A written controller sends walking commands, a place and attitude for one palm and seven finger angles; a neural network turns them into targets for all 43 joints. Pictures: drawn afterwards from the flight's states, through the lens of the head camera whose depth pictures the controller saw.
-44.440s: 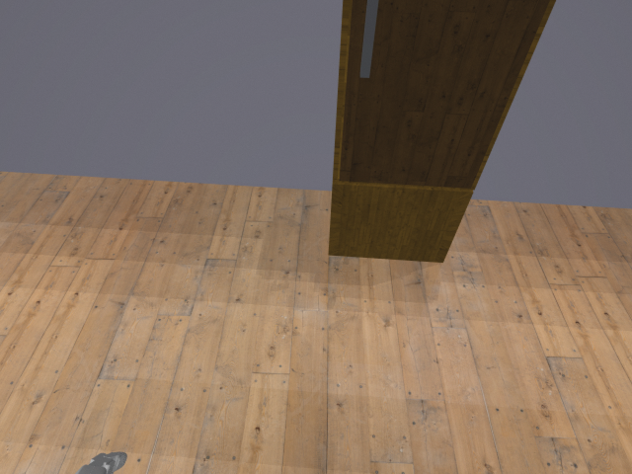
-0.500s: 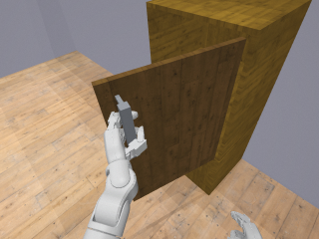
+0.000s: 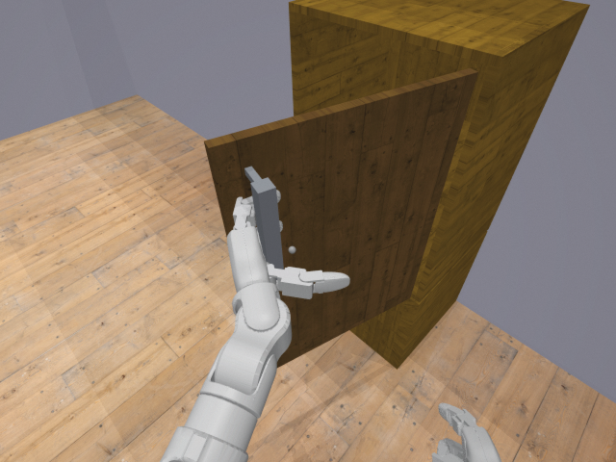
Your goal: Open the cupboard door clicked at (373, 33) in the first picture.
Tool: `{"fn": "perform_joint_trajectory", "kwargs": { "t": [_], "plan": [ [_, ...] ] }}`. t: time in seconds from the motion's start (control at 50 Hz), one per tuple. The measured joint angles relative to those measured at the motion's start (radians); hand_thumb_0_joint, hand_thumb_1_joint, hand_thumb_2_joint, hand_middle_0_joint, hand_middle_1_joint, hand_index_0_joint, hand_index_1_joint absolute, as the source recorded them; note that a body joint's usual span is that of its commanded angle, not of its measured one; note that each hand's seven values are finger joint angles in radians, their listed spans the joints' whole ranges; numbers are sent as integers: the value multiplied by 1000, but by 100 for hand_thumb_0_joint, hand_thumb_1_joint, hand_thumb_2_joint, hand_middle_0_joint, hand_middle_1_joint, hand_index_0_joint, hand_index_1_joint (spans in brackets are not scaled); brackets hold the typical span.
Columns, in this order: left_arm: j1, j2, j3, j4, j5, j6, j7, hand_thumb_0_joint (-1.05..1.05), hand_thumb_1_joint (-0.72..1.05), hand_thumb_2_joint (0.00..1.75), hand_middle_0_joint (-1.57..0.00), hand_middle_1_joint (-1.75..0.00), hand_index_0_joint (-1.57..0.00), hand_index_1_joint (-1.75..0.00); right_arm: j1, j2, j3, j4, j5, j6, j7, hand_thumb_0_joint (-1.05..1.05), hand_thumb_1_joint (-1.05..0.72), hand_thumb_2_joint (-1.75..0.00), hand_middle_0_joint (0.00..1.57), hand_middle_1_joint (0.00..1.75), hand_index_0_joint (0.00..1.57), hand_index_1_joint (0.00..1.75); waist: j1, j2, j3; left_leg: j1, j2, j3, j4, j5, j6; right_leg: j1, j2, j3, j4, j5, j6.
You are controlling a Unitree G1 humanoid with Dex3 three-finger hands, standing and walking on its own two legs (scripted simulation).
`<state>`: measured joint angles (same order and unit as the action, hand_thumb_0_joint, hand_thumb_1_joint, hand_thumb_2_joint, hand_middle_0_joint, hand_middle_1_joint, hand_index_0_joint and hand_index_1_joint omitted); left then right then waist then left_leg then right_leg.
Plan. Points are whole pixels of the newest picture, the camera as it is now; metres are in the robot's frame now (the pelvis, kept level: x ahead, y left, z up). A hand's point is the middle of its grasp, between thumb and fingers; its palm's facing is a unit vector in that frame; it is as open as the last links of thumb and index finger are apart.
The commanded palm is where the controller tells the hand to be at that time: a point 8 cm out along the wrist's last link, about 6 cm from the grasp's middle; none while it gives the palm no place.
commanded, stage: open thumb and fingers to let go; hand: left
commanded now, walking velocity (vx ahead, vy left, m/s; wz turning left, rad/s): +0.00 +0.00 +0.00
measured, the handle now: (263, 228) +0.39 +0.09 +0.12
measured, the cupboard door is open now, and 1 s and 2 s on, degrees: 74 75 75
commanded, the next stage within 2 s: slide the hand sideways off the handle in 0.14 s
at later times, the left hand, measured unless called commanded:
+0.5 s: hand (275, 267) +0.32 +0.07 +0.12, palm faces -0.13 -0.99 -0.04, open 15.9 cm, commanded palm +0.29 +0.10 +0.12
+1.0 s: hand (261, 285) +0.29 +0.08 +0.12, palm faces -0.09 -1.00 -0.02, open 15.9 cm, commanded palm +0.26 +0.16 +0.12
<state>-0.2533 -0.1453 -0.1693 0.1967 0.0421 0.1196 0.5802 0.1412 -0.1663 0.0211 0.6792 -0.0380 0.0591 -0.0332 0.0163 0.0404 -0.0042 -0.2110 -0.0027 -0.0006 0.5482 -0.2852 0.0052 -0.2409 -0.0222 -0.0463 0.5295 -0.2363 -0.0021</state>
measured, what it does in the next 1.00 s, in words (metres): stands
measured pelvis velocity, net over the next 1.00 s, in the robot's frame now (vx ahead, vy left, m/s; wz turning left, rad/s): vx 0.02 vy -0.02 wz -0.04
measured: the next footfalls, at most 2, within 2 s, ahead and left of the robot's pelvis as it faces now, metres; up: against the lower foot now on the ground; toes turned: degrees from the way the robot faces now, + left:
none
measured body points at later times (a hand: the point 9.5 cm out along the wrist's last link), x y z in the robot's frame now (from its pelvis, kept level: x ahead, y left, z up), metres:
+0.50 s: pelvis -0.02 +0.01 -0.01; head -0.03 -0.01 +0.44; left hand +0.32 +0.12 +0.13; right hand +0.15 -0.20 -0.11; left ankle +0.01 +0.11 -0.73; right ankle +0.03 -0.12 -0.73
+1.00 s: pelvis +0.02 -0.02 +0.00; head +0.01 -0.03 +0.45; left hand +0.29 +0.14 +0.12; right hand +0.20 -0.24 -0.08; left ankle +0.01 +0.11 -0.73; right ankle +0.03 -0.12 -0.73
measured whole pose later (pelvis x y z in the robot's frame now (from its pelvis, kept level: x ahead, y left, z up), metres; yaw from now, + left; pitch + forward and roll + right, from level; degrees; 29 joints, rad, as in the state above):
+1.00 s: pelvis +0.02 -0.02 +0.00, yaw -2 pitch -2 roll +0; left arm 0.14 0.13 -0.02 -0.18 -0.15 0.09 -0.05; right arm 0.20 -0.21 0.05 0.54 0.03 0.01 -0.04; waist 0.01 0.04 -0.03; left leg -0.19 0.03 0.03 0.54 -0.32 -0.02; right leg -0.25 0.01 -0.02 0.55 -0.27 -0.02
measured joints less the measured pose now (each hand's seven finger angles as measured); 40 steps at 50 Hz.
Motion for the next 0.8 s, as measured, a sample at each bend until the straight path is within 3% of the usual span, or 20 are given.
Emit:
{"fn": "perform_joint_trajectory", "kwargs": {
  "t": [0.26,0.3,0.34,0.4,0.46,0.52,0.64,0.8],
  "plan": [
    [-63,-5,-19,44,5,5,25,-1,-50,30,-45,-75,-44,-76,-2,16,7,17,1,11,12,1,-90,-90,20,30,20,30,15,-13,-1,-51,-18,2,36,0,11,-51,-18,2,40,-4,9],
    [-47,21,-18,35,24,-12,-44,-1,-50,30,-45,-71,-41,-73,8,16,11,9,4,11,10,1,-90,-90,20,30,21,30,14,-18,2,-52,-21,1,37,2,13,-54,-22,3,46,-5,10],
    [-30,84,-21,30,15,-52,-182,-1,-50,30,-42,-65,-34,-68,28,11,17,-9,16,7,-3,1,-90,-90,20,30,21,30,16,-19,6,-49,-23,-1,37,3,14,-50,-23,1,50,-6,10],
    [-34,186,-21,43,-58,-99,-395,-1,-50,30,-36,-55,-24,-58,54,-10,31,-27,42,-15,-27,1,-90,-90,20,30,21,30,15,-10,16,-43,-25,-7,47,0,15,-41,-26,-5,57,-11,8],
    [-49,230,-6,59,-149,-100,-522,-1,-50,30,-29,-46,-20,-51,65,-32,41,-26,63,-46,-43,1,-90,-90,20,30,21,30,15,-2,17,-44,-28,-7,55,-3,15,-42,-29,-6,66,-15,9],
    [-44,220,17,55,-186,-85,-549,-1,-51,30,-27,-42,-20,-49,69,-43,41,-25,71,-74,-38,1,-90,-90,20,30,20,30,15,2,9,-47,-29,-2,54,-2,15,-50,-30,0,72,-16,10],
    [27,204,45,-21,-164,-65,-534,-1,-51,30,-28,-42,-24,-46,66,-41,41,-49,66,-96,-12,1,-90,-90,20,30,20,30,8,-2,-7,-43,-17,12,43,-4,9,-57,-18,14,69,-15,8],
    [138,236,88,-142,-178,-49,-588,-1,-50,30,-27,-41,-23,-43,48,-36,50,-88,64,-79,-9,1,-90,-90,20,30,21,30,-6,-4,-9,-8,9,24,13,-11,-5,-31,10,25,37,-14,-5]
  ]
}}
